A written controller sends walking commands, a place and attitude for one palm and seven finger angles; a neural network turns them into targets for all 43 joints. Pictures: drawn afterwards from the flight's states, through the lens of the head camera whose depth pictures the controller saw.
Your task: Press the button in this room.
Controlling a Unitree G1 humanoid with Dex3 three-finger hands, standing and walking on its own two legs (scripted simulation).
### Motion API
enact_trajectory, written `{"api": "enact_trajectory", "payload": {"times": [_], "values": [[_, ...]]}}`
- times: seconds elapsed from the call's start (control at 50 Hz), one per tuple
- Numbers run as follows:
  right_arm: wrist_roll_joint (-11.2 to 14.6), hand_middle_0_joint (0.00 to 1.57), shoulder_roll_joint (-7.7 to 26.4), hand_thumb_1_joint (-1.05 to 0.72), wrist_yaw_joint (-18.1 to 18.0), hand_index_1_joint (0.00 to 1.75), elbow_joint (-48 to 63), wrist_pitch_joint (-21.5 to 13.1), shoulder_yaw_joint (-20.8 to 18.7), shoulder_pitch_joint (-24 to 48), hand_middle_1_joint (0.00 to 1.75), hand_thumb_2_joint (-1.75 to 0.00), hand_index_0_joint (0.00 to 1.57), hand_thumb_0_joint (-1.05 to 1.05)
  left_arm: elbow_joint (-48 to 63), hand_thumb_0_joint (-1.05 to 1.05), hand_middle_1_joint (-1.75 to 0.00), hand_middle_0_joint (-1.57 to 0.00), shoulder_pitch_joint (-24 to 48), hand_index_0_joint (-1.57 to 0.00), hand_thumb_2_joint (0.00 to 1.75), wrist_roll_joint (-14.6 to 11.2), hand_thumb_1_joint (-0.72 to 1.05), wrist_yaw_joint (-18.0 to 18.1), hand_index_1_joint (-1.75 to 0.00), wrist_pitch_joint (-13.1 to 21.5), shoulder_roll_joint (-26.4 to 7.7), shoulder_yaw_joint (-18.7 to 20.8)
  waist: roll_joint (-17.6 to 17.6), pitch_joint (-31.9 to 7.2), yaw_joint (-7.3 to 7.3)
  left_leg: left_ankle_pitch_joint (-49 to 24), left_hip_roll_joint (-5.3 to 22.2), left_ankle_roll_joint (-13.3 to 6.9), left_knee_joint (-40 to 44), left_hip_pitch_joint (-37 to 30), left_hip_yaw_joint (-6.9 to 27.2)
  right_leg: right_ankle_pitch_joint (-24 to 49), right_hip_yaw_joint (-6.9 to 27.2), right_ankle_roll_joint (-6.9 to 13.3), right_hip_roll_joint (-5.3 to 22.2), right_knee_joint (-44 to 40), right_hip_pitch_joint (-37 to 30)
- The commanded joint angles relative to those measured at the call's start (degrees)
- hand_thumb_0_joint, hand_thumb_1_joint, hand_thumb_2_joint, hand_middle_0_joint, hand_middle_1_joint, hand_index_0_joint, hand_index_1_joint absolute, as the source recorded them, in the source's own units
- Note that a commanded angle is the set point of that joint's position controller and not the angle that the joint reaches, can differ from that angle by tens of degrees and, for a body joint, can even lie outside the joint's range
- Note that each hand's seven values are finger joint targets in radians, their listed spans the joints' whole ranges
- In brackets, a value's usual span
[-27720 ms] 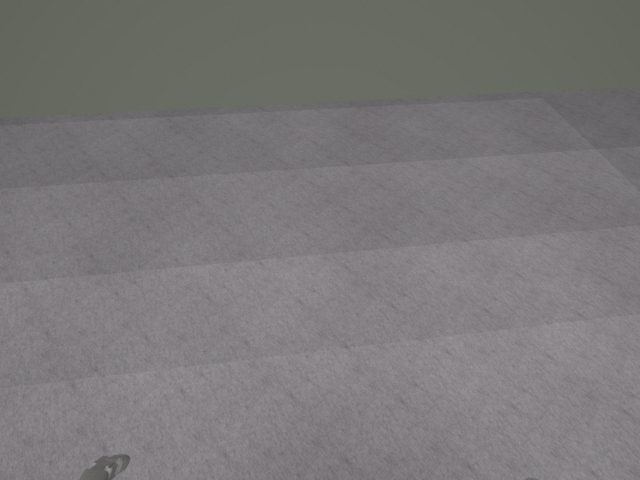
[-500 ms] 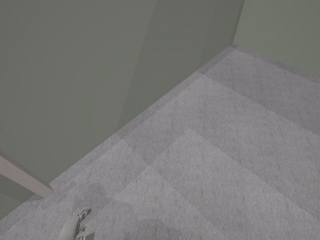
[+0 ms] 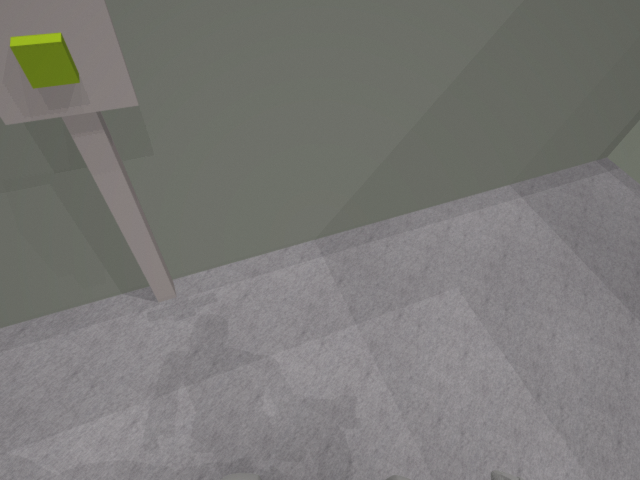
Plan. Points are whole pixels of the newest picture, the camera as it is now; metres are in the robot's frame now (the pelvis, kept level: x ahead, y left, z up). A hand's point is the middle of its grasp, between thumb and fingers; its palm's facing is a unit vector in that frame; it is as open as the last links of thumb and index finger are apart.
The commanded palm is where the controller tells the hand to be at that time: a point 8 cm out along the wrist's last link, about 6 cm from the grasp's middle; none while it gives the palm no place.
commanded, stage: turn to face it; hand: left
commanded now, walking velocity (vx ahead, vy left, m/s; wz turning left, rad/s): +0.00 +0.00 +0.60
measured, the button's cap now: (46, 59) +0.65 +0.51 +0.12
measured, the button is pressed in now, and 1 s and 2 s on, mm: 0 0 0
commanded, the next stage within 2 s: take the last steps up to it in 0.62 s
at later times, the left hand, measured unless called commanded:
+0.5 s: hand out of the picture +0.06 +0.19 -0.13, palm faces +0.27 -0.92 -0.29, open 7.3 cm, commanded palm none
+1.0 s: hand out of the picture -0.12 +0.18 -0.16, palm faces +0.46 -0.87 -0.19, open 7.3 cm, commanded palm none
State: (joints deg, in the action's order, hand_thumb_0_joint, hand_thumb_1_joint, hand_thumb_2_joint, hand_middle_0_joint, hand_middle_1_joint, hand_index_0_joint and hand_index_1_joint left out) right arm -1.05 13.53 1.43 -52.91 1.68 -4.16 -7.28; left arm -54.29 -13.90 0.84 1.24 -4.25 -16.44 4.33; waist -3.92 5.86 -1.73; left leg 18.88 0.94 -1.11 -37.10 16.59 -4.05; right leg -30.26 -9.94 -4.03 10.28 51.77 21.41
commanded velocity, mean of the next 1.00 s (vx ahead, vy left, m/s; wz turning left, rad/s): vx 0.09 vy -0.01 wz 0.30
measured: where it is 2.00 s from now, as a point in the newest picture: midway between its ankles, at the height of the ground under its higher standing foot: (274, 440)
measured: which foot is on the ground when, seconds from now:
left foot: down 0.00-0.44, up 0.46-0.84, down 0.86-1.00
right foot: up 0.00-0.42, down 0.44-0.86, up 0.88-1.00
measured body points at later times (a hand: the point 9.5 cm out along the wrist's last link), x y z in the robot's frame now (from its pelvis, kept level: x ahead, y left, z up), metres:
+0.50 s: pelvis -0.01 -0.04 +0.01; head +0.02 -0.05 +0.46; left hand +0.04 +0.24 -0.11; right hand +0.09 -0.28 -0.15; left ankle -0.01 +0.10 -0.70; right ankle +0.03 -0.15 -0.72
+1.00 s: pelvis -0.01 +0.01 +0.02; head -0.02 +0.04 +0.47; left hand -0.14 +0.23 -0.15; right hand +0.13 -0.19 -0.12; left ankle -0.11 +0.07 -0.72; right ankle +0.03 -0.12 -0.66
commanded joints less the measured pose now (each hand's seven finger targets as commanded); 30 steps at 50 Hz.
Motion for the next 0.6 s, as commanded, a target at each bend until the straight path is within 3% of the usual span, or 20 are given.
{"api": "enact_trajectory", "payload": {"times": [0.0, 0.02, 0.04, 0.08, 0.2, 0.26, 0.32, 0.36, 0.38, 0.4, 0.42, 0.44, 0.46, 0.48, 0.5, 0.54, 0.58], "values": [[-0.3, 0.2, 12.4, -0.9, -2.0, 0.3, 2.5, -0.6, -2.4, -4.2, 0.3, -0.9, 0.2, 0.0, 6.7, 0.0, -0.3, -0.2, 7.5, -0.2, 0.9, 0.0, 0.9, -0.5, -0.3, 1.9, -3.9, 0.9, 16.7, -4.5, 4.43, -21.4, 15.6, -8.1, 18.9, -6.4, 20.7, 2.8, 9.2, -0.4, -1.9, 14.4, 12.9], [-0.3, 0.2, 11.6, -0.9, -1.9, 0.3, 3.1, -0.7, -1.9, -2.3, 0.3, -0.9, 0.2, 0.0, 5.9, 0.0, -0.3, -0.2, 6.0, -0.2, 0.9, 0.1, 0.9, -0.8, -0.3, 2.0, -4.1, 0.9, 15.4, -4.0, 3.22, -21.8, 13.5, -7.1, 18.8, -5.9, 18.6, 5.5, 9.1, -0.5, -2.4, 14.1, 11.8], [-0.1, 0.2, 11.3, -0.9, -2.0, 0.3, 3.4, -1.0, -1.7, -1.8, 0.3, -0.9, 0.2, 0.0, 5.3, 0.0, -0.3, -0.2, 4.2, -0.2, 0.9, 0.1, 0.9, -0.9, -0.3, 2.1, -4.0, 0.8, 13.9, -5.9, 2.5, -24.1, 12.2, -6.9, 18.0, -8.2, 17.5, 7.0, 8.8, -0.9, -3.1, 13.6, 11.5], [0.1, 0.2, 11.2, -0.9, -2.0, 0.3, 3.5, -1.2, -1.8, -3.0, 0.3, -0.9, 0.2, 0.0, 4.7, 0.0, -0.3, -0.2, 3.6, -0.2, 0.9, 0.1, 0.9, -0.9, -0.3, 2.3, -4.0, 0.8, 11.2, -7.9, 2.55, -25.1, 11.4, -6.9, 18.0, -10.0, 17.1, 8.4, 9.1, -1.2, -3.8, 13.2, 10.5], [-0.2, 0.2, 11.3, -0.9, -1.8, 0.3, 3.0, -0.7, -2.4, -6.0, 0.3, -0.9, 0.2, 0.0, 6.8, 0.0, -0.3, -0.2, 7.4, -0.2, 0.9, -0.2, 0.9, -0.3, -0.3, 2.4, -3.4, 0.3, 11.0, -7.0, 4.33, -22.2, 12.0, -8.9, 18.1, -9.9, 23.5, 6.0, 10.1, -1.8, -5.2, 5.1, 9.5], [-0.4, 0.2, 11.2, -0.9, -1.8, 0.3, 2.7, -0.5, -2.6, -7.1, 0.3, -0.9, 0.2, 0.0, 7.6, 0.0, -0.3, -0.2, 8.8, -0.2, 0.9, -0.4, 0.9, -0.1, -0.3, 2.7, -2.8, 0.0, 13.2, -7.6, 4.74, -25.1, 11.4, -9.3, 16.8, -10.1, 26.3, 4.2, 10.1, -1.5, -6.6, -0.3, 7.2], [-0.5, 0.2, 11.1, -0.9, -1.8, 0.3, 3.3, -0.1, -2.8, -5.2, 0.3, -0.9, 0.2, 0.0, 7.2, 0.0, -0.3, -0.2, 6.2, -0.2, 0.9, -0.8, 0.9, 0.1, -0.3, 3.0, -2.0, -0.2, 14.4, -8.8, 3.45, -27.7, 10.1, -8.8, 14.8, -6.4, 27.3, 4.5, 9.3, -0.6, -8.4, -9.4, -0.3], [-0.3, 0.2, 10.5, -0.9, -1.7, 0.3, 3.5, 0.0, -2.8, -4.3, 0.3, -0.9, 0.2, 0.0, 6.4, 0.0, -0.3, -0.2, 3.0, -0.2, 0.9, -0.9, 0.9, 0.2, -0.3, 3.4, -2.6, -0.1, 13.2, -9.4, 1.88, -26.5, 8.0, -7.2, 12.5, -1.9, 27.4, 10.4, 8.6, -0.2, -9.5, -18.3, -7.8], [0.0, 0.2, 9.6, -0.9, -1.6, 0.3, 3.7, 0.0, -2.7, -3.4, 0.3, -0.9, 0.2, 0.0, 5.7, 0.0, -0.3, -0.2, 0.3, -0.2, 0.9, -0.9, 0.9, 0.3, -0.3, 3.8, -2.9, 0.2, 11.7, -10.1, 0.3, -21.5, 6.4, -5.3, 10.3, 2.7, 26.3, 16.5, 8.5, 0.0, -8.6, -26.0, -14.6], [0.5, 0.2, 7.0, -0.9, -1.4, 0.3, 3.9, 0.0, -2.4, -4.1, 0.3, -0.9, 0.2, 0.0, 5.4, 0.0, -0.3, -0.2, -1.5, -0.2, 0.9, -0.3, 0.9, 0.6, -0.3, 4.4, -5.8, 0.7, 3.2, -10.9, -0.49, -10.5, 2.3, -2.0, 4.7, 10.1, 22.6, 16.8, 14.1, 1.5, -2.2, -33.4, -22.5], [0.7, 0.2, 3.6, -0.9, -1.2, 0.3, 5.1, -0.1, -1.9, -4.5, 0.3, -0.9, 0.2, 0.0, 5.7, 0.0, -0.3, -0.2, -1.8, -0.2, 0.9, 0.6, 0.9, 0.9, -0.3, 4.8, -10.7, 1.6, -12.8, -9.7, -0.93, 8.6, -6.1, 2.7, -8.5, 19.2, 10.6, 17.4, 30.4, 7.7, 13.4, -37.2, -24.5], [0.1, 0.2, 6.6, -0.9, -1.3, 0.3, 5.4, 0.3, -2.5, -2.6, 0.3, -0.9, 0.2, 0.0, 6.6, 0.0, -0.3, -0.2, -0.8, -0.2, 0.9, 0.2, 0.9, 1.0, -0.3, 4.4, -10.9, 1.4, -10.2, -7.5, -1.2, 14.5, -4.5, 2.7, -19.3, 16.8, 10.4, 20.6, 32.1, 12.4, 18.2, -37.7, -14.3], [-0.1, 0.2, 6.9, -0.9, -1.0, 0.3, 4.7, 0.9, -2.9, -4.3, 0.3, -0.9, 0.2, 0.0, 7.8, 0.0, -0.3, -0.2, 3.1, -0.2, 0.9, 0.2, 0.9, 1.1, -0.3, 4.1, -8.7, 1.1, -3.5, -5.6, 1.19, 10.9, -3.4, 2.5, -25.3, 14.6, 11.2, 16.1, 26.9, 13.2, 15.9, -38.2, -8.7], [-0.3, 0.2, 6.0, -0.9, -0.8, 0.3, 2.7, 1.8, -2.9, -5.2, 0.3, -0.9, 0.2, 0.0, 8.1, 0.0, -0.3, -0.2, 6.1, -0.2, 0.9, 0.0, 0.9, 1.1, -0.3, 4.2, -7.3, 1.0, -6.3, -3.5, 2.4, 8.3, -2.4, 2.6, -29.2, 14.2, 10.8, 11.4, 24.1, 11.3, 12.0, -38.9, -5.4], [-0.4, 0.2, 6.0, -0.9, -0.5, 0.3, 1.4, 2.1, -2.8, -6.3, 0.3, -0.9, 0.2, 0.0, 8.4, 0.0, -0.3, -0.2, 7.7, -0.2, 0.9, 0.0, 0.9, 0.9, -0.3, 4.2, -5.9, 0.4, -5.8, -2.1, 3.29, 5.0, -1.8, 3.1, -31.9, 13.9, 9.6, 11.7, 20.1, 9.9, 8.8, -38.3, -4.5], [-0.4, 0.2, 5.2, -0.9, -0.3, 0.3, 0.5, 2.0, -2.5, -8.0, 0.3, -0.9, 0.2, 0.0, 8.0, 0.0, -0.3, -0.2, 7.2, -0.2, 0.9, 0.0, 0.9, 0.7, -0.3, 4.7, -4.0, -0.1, -7.0, -2.0, 3.6, 1.0, -1.1, 3.9, -33.2, 14.0, 8.0, 17.6, 14.0, 9.0, 6.2, -36.9, -6.0], [-0.2, 0.2, 4.5, -0.9, -0.3, 0.3, 0.1, 1.9, -2.2, -7.2, 0.3, -0.9, 0.2, 0.0, 6.9, 0.0, -0.3, -0.2, 5.0, -0.2, 0.9, 0.2, 0.9, 0.8, -0.3, 4.9, -3.9, 0.0, -6.9, -2.3, 2.77, 0.6, -0.4, 4.4, -30.8, 13.3, 6.9, 20.4, 12.1, 9.2, 6.3, -36.1, -7.7]]}}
